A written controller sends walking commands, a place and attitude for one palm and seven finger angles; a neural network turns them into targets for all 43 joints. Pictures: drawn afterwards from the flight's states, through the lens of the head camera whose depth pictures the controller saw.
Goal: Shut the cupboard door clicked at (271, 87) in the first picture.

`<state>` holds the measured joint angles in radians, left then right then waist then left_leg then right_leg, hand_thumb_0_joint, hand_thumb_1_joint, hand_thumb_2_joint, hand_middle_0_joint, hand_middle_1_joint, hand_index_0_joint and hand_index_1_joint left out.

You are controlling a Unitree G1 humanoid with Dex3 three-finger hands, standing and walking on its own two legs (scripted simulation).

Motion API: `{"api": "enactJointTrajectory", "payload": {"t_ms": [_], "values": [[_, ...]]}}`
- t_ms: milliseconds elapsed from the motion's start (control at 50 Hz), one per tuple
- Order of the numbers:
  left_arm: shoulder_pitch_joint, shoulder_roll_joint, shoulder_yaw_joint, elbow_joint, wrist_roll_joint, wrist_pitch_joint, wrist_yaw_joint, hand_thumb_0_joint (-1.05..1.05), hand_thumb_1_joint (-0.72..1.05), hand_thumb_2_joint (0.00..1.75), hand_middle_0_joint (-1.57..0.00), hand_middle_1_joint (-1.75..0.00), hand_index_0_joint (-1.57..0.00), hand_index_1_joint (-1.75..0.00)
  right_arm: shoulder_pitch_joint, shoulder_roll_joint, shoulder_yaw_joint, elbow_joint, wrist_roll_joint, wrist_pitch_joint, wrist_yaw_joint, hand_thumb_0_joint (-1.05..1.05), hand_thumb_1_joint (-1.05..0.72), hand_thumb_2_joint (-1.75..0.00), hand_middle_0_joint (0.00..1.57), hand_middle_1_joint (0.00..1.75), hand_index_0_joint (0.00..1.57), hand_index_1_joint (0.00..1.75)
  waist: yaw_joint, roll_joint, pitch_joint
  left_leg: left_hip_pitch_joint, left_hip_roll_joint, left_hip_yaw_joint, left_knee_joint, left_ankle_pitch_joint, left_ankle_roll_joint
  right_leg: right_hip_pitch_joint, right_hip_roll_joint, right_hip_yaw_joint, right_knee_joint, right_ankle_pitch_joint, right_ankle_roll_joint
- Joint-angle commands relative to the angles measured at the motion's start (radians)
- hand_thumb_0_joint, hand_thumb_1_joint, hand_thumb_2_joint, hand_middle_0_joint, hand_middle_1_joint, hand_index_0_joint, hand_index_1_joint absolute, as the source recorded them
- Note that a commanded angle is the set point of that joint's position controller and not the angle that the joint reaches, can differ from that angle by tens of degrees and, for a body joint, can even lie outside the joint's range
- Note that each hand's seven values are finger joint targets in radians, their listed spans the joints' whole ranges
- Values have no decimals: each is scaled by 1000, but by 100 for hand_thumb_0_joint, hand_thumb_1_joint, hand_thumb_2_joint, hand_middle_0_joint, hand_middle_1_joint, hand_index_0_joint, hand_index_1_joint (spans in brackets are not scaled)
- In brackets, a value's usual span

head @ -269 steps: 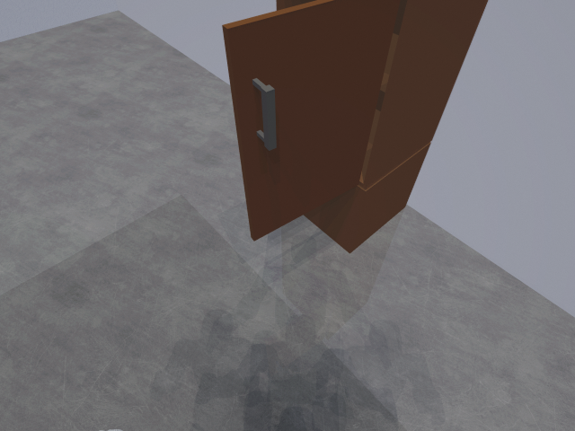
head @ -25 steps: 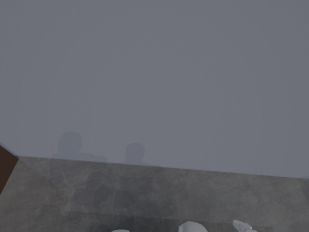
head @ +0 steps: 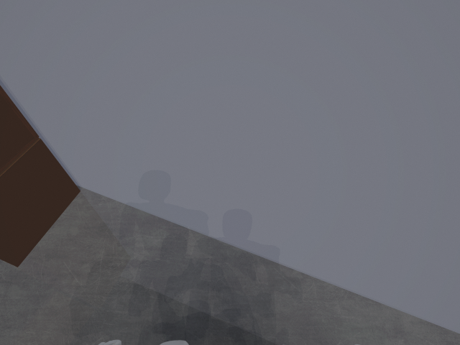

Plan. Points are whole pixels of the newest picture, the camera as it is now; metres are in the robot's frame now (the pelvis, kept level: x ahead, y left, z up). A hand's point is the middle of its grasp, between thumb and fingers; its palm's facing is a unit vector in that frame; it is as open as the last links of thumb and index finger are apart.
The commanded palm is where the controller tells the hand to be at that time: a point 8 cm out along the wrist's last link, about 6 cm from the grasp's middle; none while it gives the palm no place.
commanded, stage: turn to face it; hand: left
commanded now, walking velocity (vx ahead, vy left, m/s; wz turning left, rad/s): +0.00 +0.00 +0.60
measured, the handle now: out of the picture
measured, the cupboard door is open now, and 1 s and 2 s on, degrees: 83 83 83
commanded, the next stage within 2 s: take the last steps up to it in 1.74 s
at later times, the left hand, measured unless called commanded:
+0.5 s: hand out of the picture +0.05 +0.17 -0.14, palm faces +0.28 -0.92 -0.28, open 7.4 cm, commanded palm none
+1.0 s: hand out of the picture -0.01 +0.20 -0.14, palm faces +0.57 -0.77 -0.28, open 7.4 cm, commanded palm none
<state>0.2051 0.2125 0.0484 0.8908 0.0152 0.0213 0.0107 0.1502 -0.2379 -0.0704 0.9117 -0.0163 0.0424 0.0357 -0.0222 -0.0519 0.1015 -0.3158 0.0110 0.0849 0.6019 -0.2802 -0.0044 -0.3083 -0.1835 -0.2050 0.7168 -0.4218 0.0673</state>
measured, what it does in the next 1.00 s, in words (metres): steps on the spot, turning left: right foot, then left foot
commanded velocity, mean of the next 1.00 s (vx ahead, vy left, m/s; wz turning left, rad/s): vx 0.00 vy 0.00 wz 0.60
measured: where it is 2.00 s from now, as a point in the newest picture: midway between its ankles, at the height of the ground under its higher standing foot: outside the picture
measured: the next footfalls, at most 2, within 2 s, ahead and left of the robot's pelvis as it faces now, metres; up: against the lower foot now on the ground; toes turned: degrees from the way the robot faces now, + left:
right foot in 0.32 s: +0.08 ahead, -0.15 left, +0.00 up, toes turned +8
left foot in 0.66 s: +0.01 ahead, +0.09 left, +0.00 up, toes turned +29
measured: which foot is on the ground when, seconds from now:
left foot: down 0.00-0.32, up 0.34-0.64, down 0.66-1.00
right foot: up 0.00-0.30, down 0.32-0.66, up 0.68-1.00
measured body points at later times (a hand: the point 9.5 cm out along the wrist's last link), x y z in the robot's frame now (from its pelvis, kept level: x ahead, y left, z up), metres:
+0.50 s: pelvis +0.02 -0.04 +0.02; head +0.07 -0.05 +0.46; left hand +0.03 +0.22 -0.12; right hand +0.16 -0.28 -0.13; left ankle -0.04 +0.07 -0.65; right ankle +0.04 -0.16 -0.72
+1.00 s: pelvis +0.03 -0.04 +0.01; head +0.07 -0.01 +0.46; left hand -0.04 +0.24 -0.12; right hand +0.23 -0.21 -0.13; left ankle -0.02 +0.07 -0.72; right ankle +0.11 -0.16 -0.70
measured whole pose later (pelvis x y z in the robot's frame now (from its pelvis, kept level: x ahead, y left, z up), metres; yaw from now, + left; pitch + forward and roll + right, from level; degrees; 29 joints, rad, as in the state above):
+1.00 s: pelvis +0.03 -0.04 +0.01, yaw +35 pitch +1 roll -1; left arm 0.14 0.25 0.07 0.89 0.01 0.04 0.01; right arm 0.18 -0.22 -0.07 0.94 -0.03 0.05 0.01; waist -0.02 0.02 0.08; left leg -0.31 -0.03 -0.10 0.53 -0.24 0.00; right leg -0.34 -0.04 -0.03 0.70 -0.38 0.07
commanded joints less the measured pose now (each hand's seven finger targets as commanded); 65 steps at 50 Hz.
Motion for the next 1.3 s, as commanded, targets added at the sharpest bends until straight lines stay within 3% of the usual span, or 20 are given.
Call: {"api": "enactJointTrajectory", "payload": {"t_ms": [0,80,260,300,320,380,520,580,600,640,660,740,960,980,1000,1020,1060,1120,1220,1280], "values": [[-118,121,30,-135,1,7,11,0,90,90,-20,-30,-20,-30,189,-257,-56,-21,-11,-18,-37,0,-90,-90,20,30,20,30,-75,208,-197,272,399,-451,-228,543,249,-301,44,187,451,-183,16],[-70,106,36,-70,-1,12,1,0,90,90,-20,-30,-20,-30,52,-186,-35,-45,-9,-27,-54,0,-90,-90,20,30,20,30,-5,239,-136,180,224,-314,-227,476,156,-245,83,198,386,-17,20],[50,120,40,-40,-8,-13,8,0,90,90,-20,-30,-20,-30,-23,-186,-47,-69,-1,-7,-45,0,-90,-90,20,30,20,30,58,174,-164,-17,132,-353,-109,303,93,186,155,153,-268,193,0],[92,278,70,-41,16,-29,23,0,90,90,-20,-30,-20,-30,-32,-80,-35,-107,11,-6,-33,0,-90,-90,20,30,20,30,89,-284,-143,-286,-99,-105,299,-312,-44,305,-279,575,-472,332,-162],[71,261,59,-44,10,-28,27,0,90,90,-20,-30,-20,-30,-34,-122,-42,-98,3,0,-29,0,-90,-90,20,30,20,30,73,-215,-131,-263,-34,-152,509,-352,-29,192,-326,541,-449,382,-232],[-76,167,32,-86,5,-22,24,0,90,90,-20,-30,-20,-30,3,-101,-42,-53,-4,27,-11,0,-90,-90,20,30,20,30,-7,-196,-61,-244,20,-118,669,-165,-50,60,-156,291,-434,291,-174],[74,215,54,-43,15,-31,23,0,90,90,-20,-30,-20,-30,-90,-37,-5,-83,9,2,0,0,-90,-90,20,30,20,30,73,-138,-141,-141,0,20,159,-191,-60,307,-176,141,-262,778,-173],[55,227,61,-39,6,-28,14,0,90,90,-20,-30,-20,-30,-18,-62,-8,-71,6,-7,-5,0,-90,-90,20,30,20,30,31,-133,-176,16,-23,45,-46,-30,-40,251,-163,82,-159,746,-117],[35,218,59,-42,0,-25,10,0,90,90,-20,-30,-20,-30,35,-92,-16,-59,4,-12,-4,0,-90,-90,20,30,20,30,-4,-76,-200,143,-5,15,-155,96,-25,169,-150,52,-62,669,-76],[-35,103,29,-116,-11,-12,3,0,90,90,-20,-30,-20,-30,173,-287,-66,-39,-7,-18,-24,0,-90,-90,20,30,20,30,-89,382,-243,383,408,-523,-230,726,211,-274,59,40,340,-254,43],[-91,131,31,-127,0,1,10,0,90,90,-20,-30,-20,-30,207,-289,-64,-11,-7,-12,-33,0,-90,-90,20,30,20,30,-95,266,-249,354,429,-479,-203,705,264,-286,50,168,435,-252,18],[-72,115,39,-68,3,13,1,0,90,90,-20,-30,-20,-30,29,-194,-36,-53,-10,-23,-51,0,-90,-90,20,30,20,30,-9,225,-123,151,241,-340,-255,370,164,-247,67,208,416,-23,16],[29,114,40,-45,-6,-5,9,0,90,90,-20,-30,-20,-30,-25,-190,-49,-66,-5,-4,-42,0,-90,-90,20,30,20,30,47,202,-139,-36,143,-406,-171,233,118,147,168,158,-189,137,-3],[70,155,49,-38,-2,-16,15,0,90,90,-20,-30,-20,-30,-33,-156,-45,-75,3,-3,-39,0,-90,-90,20,30,20,30,70,99,-152,-126,84,-369,-90,132,70,270,101,219,-343,179,-16],[91,250,69,-38,15,-28,24,0,90,90,-20,-30,-20,-30,-27,-93,-38,-93,12,-4,-32,0,-90,-90,20,30,20,30,81,-180,-160,-292,-57,-205,136,-131,-9,358,-156,493,-459,159,-102],[79,276,65,-47,14,-26,26,0,90,90,-20,-30,-20,-30,-43,-107,-40,-99,5,-2,-29,0,-90,-90,20,30,20,30,82,-234,-136,-284,-75,-138,408,-343,-31,229,-327,599,-486,247,-207],[-34,184,42,-72,8,-30,27,0,90,90,-20,-30,-20,-30,-7,-102,-42,-69,-4,10,-16,0,-90,-90,20,30,20,30,12,-120,-92,-270,-17,-160,604,-213,-33,133,-201,406,-437,314,-208],[-60,153,32,-81,7,-29,27,0,90,90,-20,-30,-20,-30,-5,-82,-32,-54,1,21,-7,0,-90,-90,20,30,20,30,-1,-215,-90,-232,21,-92,547,-174,-61,149,-138,205,-372,546,-171],[43,214,56,-48,17,-27,23,0,90,90,-20,-30,-20,-30,-83,-39,-10,-76,8,4,0,0,-90,-90,20,30,20,30,61,-139,-107,-119,0,7,182,-194,-55,232,-177,158,-278,664,-170],[41,224,61,-40,5,-22,13,0,90,90,-20,-30,-20,-30,-1,-65,-11,-59,4,-8,-5,0,-90,-90,20,30,20,30,20,-110,-148,53,-25,33,-59,-6,-36,180,-152,93,-152,626,-102]]}}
